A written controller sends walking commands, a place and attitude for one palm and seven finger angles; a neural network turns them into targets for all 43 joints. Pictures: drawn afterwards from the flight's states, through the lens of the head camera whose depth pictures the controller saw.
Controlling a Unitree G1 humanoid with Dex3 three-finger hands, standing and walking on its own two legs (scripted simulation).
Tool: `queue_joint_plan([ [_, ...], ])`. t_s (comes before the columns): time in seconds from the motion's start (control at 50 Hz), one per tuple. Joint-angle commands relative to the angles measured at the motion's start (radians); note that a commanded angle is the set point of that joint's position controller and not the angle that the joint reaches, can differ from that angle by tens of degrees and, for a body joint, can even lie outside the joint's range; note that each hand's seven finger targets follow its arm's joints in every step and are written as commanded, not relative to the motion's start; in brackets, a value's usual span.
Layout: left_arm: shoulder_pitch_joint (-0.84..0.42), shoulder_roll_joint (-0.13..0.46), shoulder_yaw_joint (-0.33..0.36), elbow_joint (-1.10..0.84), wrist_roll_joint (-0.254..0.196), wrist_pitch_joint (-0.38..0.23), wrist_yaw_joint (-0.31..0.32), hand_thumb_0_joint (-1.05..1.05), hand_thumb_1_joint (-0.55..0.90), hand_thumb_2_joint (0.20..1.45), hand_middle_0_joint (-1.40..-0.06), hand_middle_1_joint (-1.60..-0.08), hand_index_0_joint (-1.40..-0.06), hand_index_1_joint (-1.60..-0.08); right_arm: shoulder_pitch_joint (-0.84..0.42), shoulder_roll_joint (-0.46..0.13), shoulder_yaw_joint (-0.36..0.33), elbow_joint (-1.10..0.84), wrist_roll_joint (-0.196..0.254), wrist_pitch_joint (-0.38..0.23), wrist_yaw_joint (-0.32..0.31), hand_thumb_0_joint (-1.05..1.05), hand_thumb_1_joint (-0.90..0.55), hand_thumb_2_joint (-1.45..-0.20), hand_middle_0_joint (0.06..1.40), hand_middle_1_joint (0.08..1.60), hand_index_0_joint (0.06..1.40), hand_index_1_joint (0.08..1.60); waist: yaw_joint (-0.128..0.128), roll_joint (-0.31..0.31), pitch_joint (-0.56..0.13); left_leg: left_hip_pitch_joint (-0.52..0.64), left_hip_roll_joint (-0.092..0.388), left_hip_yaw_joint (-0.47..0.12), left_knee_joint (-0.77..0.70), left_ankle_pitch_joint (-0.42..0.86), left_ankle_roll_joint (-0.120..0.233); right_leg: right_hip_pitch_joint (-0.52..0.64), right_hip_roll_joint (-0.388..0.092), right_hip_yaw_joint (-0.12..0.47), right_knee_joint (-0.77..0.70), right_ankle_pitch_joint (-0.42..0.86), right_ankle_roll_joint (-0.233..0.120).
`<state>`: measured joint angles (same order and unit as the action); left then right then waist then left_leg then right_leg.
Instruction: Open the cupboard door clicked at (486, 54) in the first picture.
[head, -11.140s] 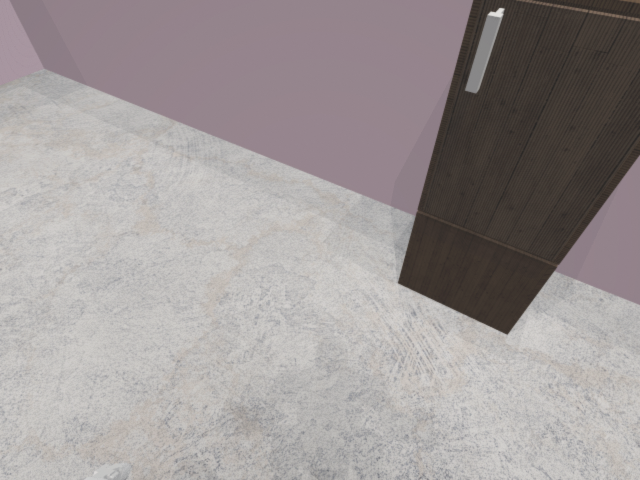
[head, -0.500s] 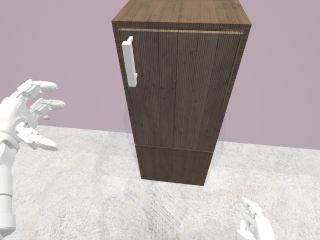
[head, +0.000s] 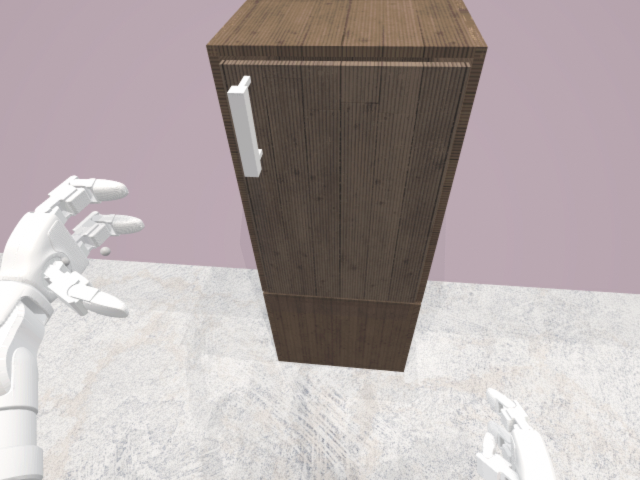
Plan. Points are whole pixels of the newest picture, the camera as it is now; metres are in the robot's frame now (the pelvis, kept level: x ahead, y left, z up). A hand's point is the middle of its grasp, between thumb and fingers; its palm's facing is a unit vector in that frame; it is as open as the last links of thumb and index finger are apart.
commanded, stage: move the hooked fingers beside the handle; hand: left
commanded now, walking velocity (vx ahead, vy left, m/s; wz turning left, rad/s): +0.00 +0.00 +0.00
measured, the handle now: (249, 127) +0.60 +0.19 +0.16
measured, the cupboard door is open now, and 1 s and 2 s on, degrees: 0 0 0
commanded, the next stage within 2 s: none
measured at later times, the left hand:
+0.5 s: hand (150, 200) +0.38 +0.26 +0.17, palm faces +0.03 -1.00 -0.01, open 14.0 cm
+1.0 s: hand (175, 166) +0.45 +0.25 +0.18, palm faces +0.02 -1.00 +0.00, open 14.0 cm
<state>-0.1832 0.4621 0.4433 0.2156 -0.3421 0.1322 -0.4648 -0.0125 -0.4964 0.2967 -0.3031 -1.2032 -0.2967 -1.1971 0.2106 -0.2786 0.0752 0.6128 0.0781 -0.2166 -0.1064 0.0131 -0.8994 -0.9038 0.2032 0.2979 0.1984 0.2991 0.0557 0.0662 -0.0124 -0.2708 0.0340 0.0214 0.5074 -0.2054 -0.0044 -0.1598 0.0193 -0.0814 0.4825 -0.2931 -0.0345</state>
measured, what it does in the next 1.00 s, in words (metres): stands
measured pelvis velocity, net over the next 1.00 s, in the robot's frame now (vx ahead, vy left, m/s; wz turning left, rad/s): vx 0.01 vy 0.01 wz -0.02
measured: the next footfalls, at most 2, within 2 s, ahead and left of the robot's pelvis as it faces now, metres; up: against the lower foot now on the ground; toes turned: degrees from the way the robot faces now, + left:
none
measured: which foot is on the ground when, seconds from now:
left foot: down 0.00-1.00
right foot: down 0.00-1.00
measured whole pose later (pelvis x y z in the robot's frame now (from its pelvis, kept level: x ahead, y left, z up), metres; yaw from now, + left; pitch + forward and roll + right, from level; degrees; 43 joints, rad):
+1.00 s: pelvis +0.01 +0.01 -0.01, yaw -1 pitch +6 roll -1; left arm -0.78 0.57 0.41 0.94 -0.19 -0.04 -0.40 -0.01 -0.50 0.30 -0.30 -1.20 -0.30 -1.20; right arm 0.33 -0.30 0.05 0.66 0.06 -0.11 -0.08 0.01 -0.90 -0.90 0.20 0.30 0.20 0.30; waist -0.06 0.03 -0.04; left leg -0.44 0.04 0.04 0.59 -0.25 0.01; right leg -0.33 0.02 -0.06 0.56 -0.33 -0.02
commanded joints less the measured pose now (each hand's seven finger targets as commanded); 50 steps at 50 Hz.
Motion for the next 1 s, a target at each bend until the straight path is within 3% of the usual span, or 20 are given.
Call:
queue_joint_plan([
  [0.0,-0.336,0.32,0.124,-0.174,-0.022,-0.076,0.013,0.0,-0.5,0.3,-0.3,-1.2,-0.3,-1.2,-0.118,-0.111,-0.046,-0.16,0.003,-0.051,-0.011,0.0,-0.9,-0.9,0.2,0.3,0.2,0.3,-0.007,-0.01,-0.173,0.168,-0.046,-0.036,-0.046,0.107,0.041,-0.086,0.003,0.048,-0.09,0.224,0.028],
  [0.04,-0.43,0.268,0.051,-0.16,-0.013,-0.075,0.021,0.0,-0.5,0.3,-0.3,-1.2,-0.3,-1.2,-0.118,-0.107,-0.044,-0.153,0.009,-0.051,-0.017,0.0,-0.9,-0.9,0.2,0.3,0.2,0.3,-0.031,-0.01,-0.137,0.171,-0.045,-0.039,-0.05,0.069,0.041,-0.123,0.005,0.048,-0.104,0.168,0.029],
  [0.14,-0.592,0.255,-0.022,-0.067,0.018,-0.074,0.04,0.0,-0.5,0.3,-0.3,-1.2,-0.3,-1.2,-0.101,-0.116,-0.042,-0.129,0.009,-0.05,-0.035,0.0,-0.9,-0.9,0.2,0.3,0.2,0.3,-0.058,0.009,-0.157,0.174,-0.044,-0.052,-0.047,0.018,0.043,-0.152,0.0,0.057,-0.115,0.093,0.025],
  [0.18,-0.625,0.297,0.007,-0.039,0.033,-0.084,0.048,0.0,-0.5,0.3,-0.3,-1.2,-0.3,-1.2,-0.094,-0.121,-0.043,-0.123,0.005,-0.047,-0.037,0.0,-0.9,-0.9,0.2,0.3,0.2,0.3,-0.052,0.024,-0.214,0.186,-0.044,-0.057,-0.042,0.042,0.042,-0.129,-0.003,0.058,-0.105,0.119,0.021],
  [0.2,-0.668,0.285,-0.012,-0.055,0.038,-0.094,0.05,0.0,-0.5,0.3,-0.3,-1.2,-0.3,-1.2,-0.094,-0.121,-0.042,-0.123,0.003,-0.047,-0.036,0.0,-0.9,-0.9,0.2,0.3,0.2,0.3,-0.055,0.042,-0.248,0.205,-0.045,-0.058,-0.04,0.068,0.041,-0.118,-0.004,0.053,-0.095,0.149,0.019],
  [0.26,-0.651,0.312,0.025,-0.002,0.041,-0.111,0.057,0.0,-0.5,0.3,-0.3,-1.2,-0.3,-1.2,-0.078,-0.122,-0.044,-0.122,-0.002,-0.043,-0.029,0.0,-0.9,-0.9,0.2,0.3,0.2,0.3,-0.04,0.012,-0.301,0.203,-0.045,-0.057,-0.03,0.121,0.041,-0.081,-0.004,0.05,-0.076,0.217,0.017],
  [0.34,-0.602,0.316,0.046,0.095,0.039,-0.111,0.055,0.0,-0.5,0.3,-0.3,-1.2,-0.3,-1.2,-0.064,-0.123,-0.049,-0.126,-0.001,-0.029,-0.014,0.0,-0.9,-0.9,0.2,0.3,0.2,0.3,-0.024,-0.039,-0.282,0.165,-0.044,-0.042,-0.024,0.164,0.044,-0.068,-0.003,0.048,-0.058,0.294,0.019],
  [0.36,-0.585,0.323,0.054,0.13,0.044,-0.099,0.055,0.0,-0.5,0.3,-0.3,-1.2,-0.3,-1.2,-0.062,-0.128,-0.049,-0.125,0.0,-0.023,-0.011,0.0,-0.9,-0.9,0.2,0.3,0.2,0.3,-0.021,-0.023,-0.259,0.148,-0.042,-0.038,-0.025,0.162,0.043,-0.077,-0.007,0.049,-0.053,0.303,0.019],
  [0.44,-0.623,0.36,0.068,0.184,0.062,-0.092,0.06,0.0,-0.5,0.3,-0.3,-1.2,-0.3,-1.2,-0.036,-0.139,-0.057,-0.133,0.002,0.002,-0.003,0.0,-0.9,-0.9,0.2,0.3,0.2,0.3,-0.029,-0.058,-0.239,0.112,-0.038,-0.033,-0.018,0.164,0.045,-0.09,-0.005,0.052,-0.046,0.3,0.021],
  [0.5,-0.746,0.334,0.025,0.12,0.073,-0.125,0.065,0.0,-0.5,0.3,-0.3,-1.2,-0.3,-1.2,-0.014,-0.139,-0.064,-0.136,-0.001,0.006,0.0,0.0,-0.9,-0.9,0.2,0.3,0.2,0.3,-0.055,0.038,-0.295,0.175,-0.037,-0.034,-0.004,0.191,0.044,-0.117,0.001,0.052,-0.036,0.313,0.016],
  [0.56,-0.789,0.352,0.038,0.094,0.069,-0.167,0.068,0.0,-0.5,0.3,-0.3,-1.2,-0.3,-1.2,0.013,-0.147,-0.074,-0.125,-0.007,0.007,-0.004,0.0,-0.9,-0.9,0.2,0.3,0.2,0.3,-0.069,0.018,-0.359,0.214,-0.033,-0.038,0.013,0.223,0.048,-0.109,0.008,0.054,-0.029,0.336,0.017],
  [0.58,-0.798,0.369,0.053,0.13,0.071,-0.174,0.068,0.0,-0.5,0.3,-0.3,-1.2,-0.3,-1.2,0.024,-0.15,-0.073,-0.114,-0.008,0.01,-0.007,0.0,-0.9,-0.9,0.2,0.3,0.2,0.3,-0.072,0.007,-0.339,0.203,-0.032,-0.039,0.014,0.219,0.048,-0.114,0.008,0.052,-0.028,0.336,0.017],
  [0.62,-0.853,0.333,0.01,0.206,0.074,-0.172,0.061,0.0,-0.5,0.3,-0.3,-1.2,-0.3,-1.2,0.035,-0.152,-0.072,-0.095,-0.005,0.016,-0.009,0.0,-0.9,-0.9,0.2,0.3,0.2,0.3,-0.094,0.007,-0.29,0.178,-0.033,-0.041,0.009,0.178,0.046,-0.155,0.009,0.046,-0.033,0.296,0.018],
  [0.68,-0.867,0.369,0.025,0.331,0.09,-0.155,0.064,0.0,-0.5,0.3,-0.3,-1.2,-0.3,-1.2,0.059,-0.163,-0.075,-0.075,-0.006,0.026,-0.01,0.0,-0.9,-0.9,0.2,0.3,0.2,0.3,-0.093,-0.018,-0.26,0.13,-0.034,-0.043,0.013,0.15,0.05,-0.17,0.004,0.05,-0.032,0.274,0.019],
  [0.74,-0.927,0.355,-0.01,0.362,0.106,-0.161,0.068,0.0,-0.5,0.3,-0.3,-1.2,-0.3,-1.2,0.078,-0.164,-0.079,-0.074,-0.009,0.036,-0.004,0.0,-0.9,-0.9,0.2,0.3,0.2,0.3,-0.098,0.009,-0.305,0.132,-0.036,-0.041,0.027,0.175,0.05,-0.166,0.002,0.05,-0.019,0.289,0.016],
  [0.78,-0.936,0.416,0.039,0.381,0.114,-0.176,0.072,0.0,-0.5,0.3,-0.3,-1.2,-0.3,-1.2,0.095,-0.171,-0.083,-0.075,-0.013,0.044,0.001,0.0,-0.9,-0.9,0.2,0.3,0.2,0.3,-0.093,0.003,-0.362,0.142,-0.033,-0.043,0.04,0.204,0.05,-0.145,0.001,0.057,-0.007,0.329,0.017],
  [0.8,-0.956,0.411,0.033,0.378,0.113,-0.19,0.07,0.0,-0.5,0.3,-0.3,-1.2,-0.3,-1.2,0.101,-0.171,-0.083,-0.077,-0.014,0.048,0.003,0.0,-0.9,-0.9,0.2,0.3,0.2,0.3,-0.096,0.003,-0.381,0.152,-0.032,-0.043,0.045,0.226,0.049,-0.14,0.003,0.055,0.003,0.354,0.017],
  [0.84,-0.965,0.416,0.038,0.409,0.107,-0.216,0.065,0.0,-0.5,0.3,-0.3,-1.2,-0.3,-1.2,0.116,-0.172,-0.086,-0.077,-0.015,0.056,0.008,0.0,-0.9,-0.9,0.2,0.3,0.2,0.3,-0.098,-0.031,-0.383,0.133,-0.03,-0.039,0.053,0.232,0.051,-0.131,0.006,0.056,0.008,0.363,0.018],
  [0.92,-1.043,0.418,0.02,0.534,0.129,-0.236,0.062,0.0,-0.5,0.3,-0.3,-1.2,-0.3,-1.2,0.143,-0.178,-0.087,-0.058,-0.016,0.071,0.011,0.0,-0.9,-0.9,0.2,0.3,0.2,0.3,-0.122,-0.01,-0.315,0.094,-0.027,-0.039,0.057,0.19,0.052,-0.199,0.007,0.058,0.01,0.323,0.021],
  [0.98,-1.109,0.414,-0.006,0.561,0.15,-0.256,0.068,0.0,-0.5,0.3,-0.3,-1.2,-0.3,-1.2,0.164,-0.181,-0.091,-0.051,-0.017,0.08,0.012,0.0,-0.9,-0.9,0.2,0.3,0.2,0.3,-0.135,0.029,-0.324,0.1,-0.026,-0.044,0.063,0.184,0.051,-0.227,0.007,0.057,0.015,0.299,0.019],
])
